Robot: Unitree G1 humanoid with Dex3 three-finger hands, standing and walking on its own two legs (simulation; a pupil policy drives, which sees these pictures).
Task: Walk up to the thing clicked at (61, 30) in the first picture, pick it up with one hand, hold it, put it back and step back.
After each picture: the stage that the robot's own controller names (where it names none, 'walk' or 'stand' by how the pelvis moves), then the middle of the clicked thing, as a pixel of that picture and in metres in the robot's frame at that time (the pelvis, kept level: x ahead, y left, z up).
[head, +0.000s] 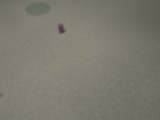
stand; (61, 28) +1.59 +0.31 -0.72
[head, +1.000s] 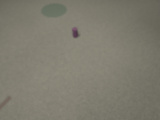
walk; (75, 32) +1.48 +0.23 -0.72
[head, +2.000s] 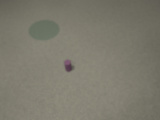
walk; (68, 65) +0.92 +0.23 -0.71
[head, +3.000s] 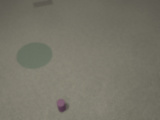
walk; (61, 105) +0.55 +0.22 -0.70
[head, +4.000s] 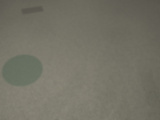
stand; out of the picture +0.36 +0.19 -0.71
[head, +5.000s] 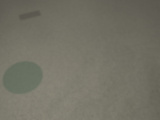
stand; out of the picture +0.31 +0.22 -0.72
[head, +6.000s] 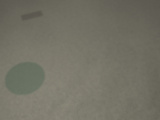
stand; out of the picture +0.30 +0.21 -0.73
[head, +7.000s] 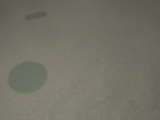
stand; out of the picture +0.31 +0.21 -0.73
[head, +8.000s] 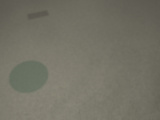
stand; out of the picture +0.31 +0.20 -0.73
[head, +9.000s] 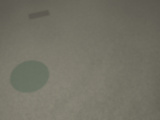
stand; out of the picture +0.30 +0.20 -0.73
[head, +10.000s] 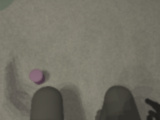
go down; (37, 77) +0.38 +0.22 -0.41
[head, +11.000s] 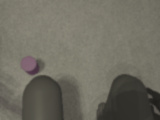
go down; (30, 66) +0.40 +0.23 -0.31
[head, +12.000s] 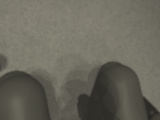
close in; out of the picture +0.38 +0.26 -0.23
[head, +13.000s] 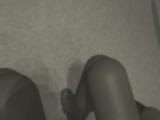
close; out of the picture +0.38 +0.27 -0.22
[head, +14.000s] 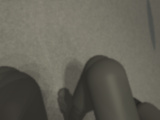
lift; out of the picture +0.37 +0.27 -0.22
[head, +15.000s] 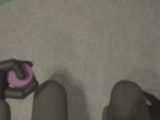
lift; (24, 80) +0.31 +0.22 -0.06
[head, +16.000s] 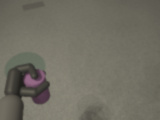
hold; (38, 87) +0.33 +0.17 +0.01
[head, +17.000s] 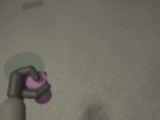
hold; (39, 88) +0.33 +0.17 +0.00
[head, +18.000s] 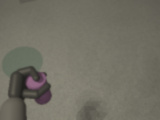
crouch; (39, 88) +0.33 +0.17 -0.03
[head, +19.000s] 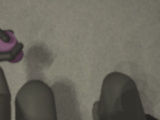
lower; (9, 48) +0.44 +0.22 -0.10
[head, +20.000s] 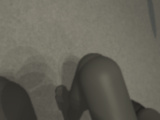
lower; out of the picture +0.41 +0.29 -0.22
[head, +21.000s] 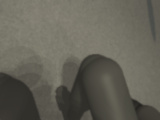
lower; out of the picture +0.41 +0.29 -0.22
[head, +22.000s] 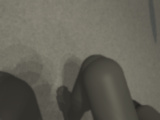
lower; out of the picture +0.40 +0.29 -0.22
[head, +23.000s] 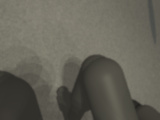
lower; out of the picture +0.40 +0.29 -0.22
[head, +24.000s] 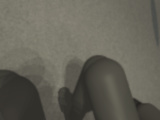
loosen; out of the picture +0.39 +0.27 -0.23
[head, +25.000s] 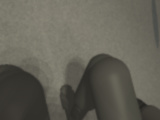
rise; out of the picture +0.39 +0.26 -0.22
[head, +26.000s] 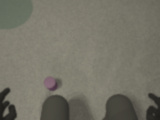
walk; (51, 84) +0.39 +0.20 -0.47
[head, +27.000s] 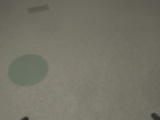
stand; out of the picture +0.34 +0.18 -0.66
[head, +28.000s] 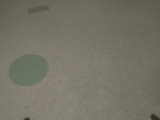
stand; out of the picture +0.35 +0.19 -0.67
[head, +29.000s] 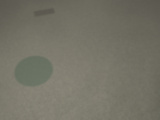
stand; out of the picture +0.36 +0.17 -0.71
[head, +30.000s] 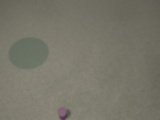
walk; (62, 113) +0.39 +0.14 -0.70
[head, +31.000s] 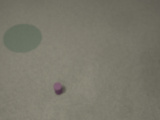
walk; (58, 88) +0.56 +0.20 -0.71
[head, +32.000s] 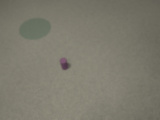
walk; (64, 64) +0.88 +0.29 -0.70
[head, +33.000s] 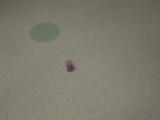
stand; (69, 66) +0.97 +0.19 -0.72
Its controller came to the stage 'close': yes
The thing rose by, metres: 0.70
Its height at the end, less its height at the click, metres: +0.00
